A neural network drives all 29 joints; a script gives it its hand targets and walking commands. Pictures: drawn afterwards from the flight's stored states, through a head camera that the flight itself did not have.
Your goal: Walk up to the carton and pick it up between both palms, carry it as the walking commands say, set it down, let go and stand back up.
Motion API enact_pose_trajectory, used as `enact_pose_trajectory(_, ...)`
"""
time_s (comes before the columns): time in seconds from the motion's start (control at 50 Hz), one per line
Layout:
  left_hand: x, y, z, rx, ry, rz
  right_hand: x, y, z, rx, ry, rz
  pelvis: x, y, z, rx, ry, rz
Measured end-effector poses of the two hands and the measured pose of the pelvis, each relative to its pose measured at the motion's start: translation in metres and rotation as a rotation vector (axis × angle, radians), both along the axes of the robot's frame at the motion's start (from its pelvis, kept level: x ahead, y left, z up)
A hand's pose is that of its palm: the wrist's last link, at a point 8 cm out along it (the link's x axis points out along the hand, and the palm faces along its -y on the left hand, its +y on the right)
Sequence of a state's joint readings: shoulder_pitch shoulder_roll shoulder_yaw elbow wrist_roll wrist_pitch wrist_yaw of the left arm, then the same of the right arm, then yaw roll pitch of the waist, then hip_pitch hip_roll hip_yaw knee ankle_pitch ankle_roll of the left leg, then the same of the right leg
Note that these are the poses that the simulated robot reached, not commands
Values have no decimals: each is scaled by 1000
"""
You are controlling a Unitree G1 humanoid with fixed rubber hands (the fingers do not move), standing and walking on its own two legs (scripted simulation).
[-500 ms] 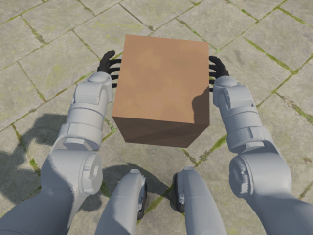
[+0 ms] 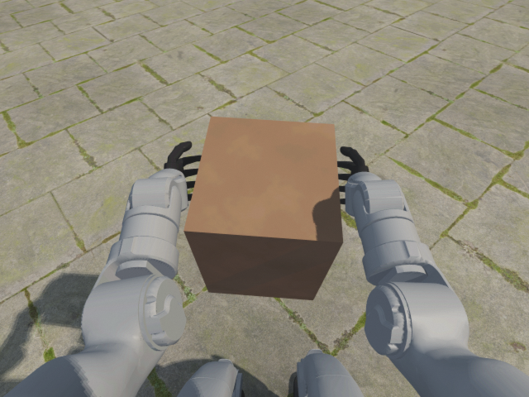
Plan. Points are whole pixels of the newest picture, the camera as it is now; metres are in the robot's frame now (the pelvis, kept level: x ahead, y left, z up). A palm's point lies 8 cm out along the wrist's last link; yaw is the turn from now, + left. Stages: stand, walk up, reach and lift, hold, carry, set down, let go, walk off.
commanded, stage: reach and lift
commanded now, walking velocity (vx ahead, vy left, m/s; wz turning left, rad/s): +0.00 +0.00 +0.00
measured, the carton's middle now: (266, 215) +0.39 +0.01 +0.03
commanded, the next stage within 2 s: hold in 0.82 s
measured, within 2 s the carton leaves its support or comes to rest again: neither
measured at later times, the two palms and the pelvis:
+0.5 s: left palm (179, 184) +0.40 +0.15 +0.11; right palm (361, 188) +0.40 -0.14 +0.10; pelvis +0.03 +0.01 +0.01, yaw +0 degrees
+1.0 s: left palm (190, 187) +0.39 +0.13 +0.10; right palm (370, 196) +0.39 -0.16 +0.08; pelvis +0.07 -0.01 +0.02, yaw +0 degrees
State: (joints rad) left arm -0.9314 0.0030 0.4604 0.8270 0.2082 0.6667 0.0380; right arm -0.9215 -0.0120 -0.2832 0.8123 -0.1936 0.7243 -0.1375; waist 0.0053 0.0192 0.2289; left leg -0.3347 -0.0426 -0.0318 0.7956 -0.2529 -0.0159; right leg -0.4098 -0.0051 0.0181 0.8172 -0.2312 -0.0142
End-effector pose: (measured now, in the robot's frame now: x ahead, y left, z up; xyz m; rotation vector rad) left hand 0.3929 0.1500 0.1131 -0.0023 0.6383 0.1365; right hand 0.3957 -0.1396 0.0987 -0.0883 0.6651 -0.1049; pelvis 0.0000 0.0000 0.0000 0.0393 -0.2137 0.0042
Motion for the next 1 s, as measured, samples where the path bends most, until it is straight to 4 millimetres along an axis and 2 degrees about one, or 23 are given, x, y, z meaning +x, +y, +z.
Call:
enact_pose_trajectory(0.08,-2,-2,15,2,-20,-4,0,-2,19,-2,-22,-5,7,1,5,-2,19,2)
enact_pose_trajectory(0.16,-2,-4,17,2,-20,-6,1,-4,25,-8,-27,-6,9,3,8,-5,28,3)
enact_pose_trajectory(0.3,-1,0,4,-8,14,-10,0,0,13,-20,2,-7,12,7,10,-8,38,1)
enact_pose_trajectory(0.42,2,0,-4,49,37,-49,1,0,2,-6,26,-19,22,10,11,-11,53,-1)
enact_pose_trajectory(0.56,5,-8,-2,102,56,-83,0,-7,-3,14,44,-28,44,5,15,-3,87,-1)
enact_pose_trajectory(0.72,9,-20,1,123,62,-87,2,-19,-7,25,49,-27,59,-5,19,10,110,0)
enact_pose_trajectory(0.86,5,-25,-4,128,67,-85,-2,-24,-13,31,55,-24,65,-11,21,19,120,1)
enact_pose_trajectory(1.0,0,-22,-9,117,75,-73,-6,-20,-17,27,66,-18,66,-11,21,19,120,1)
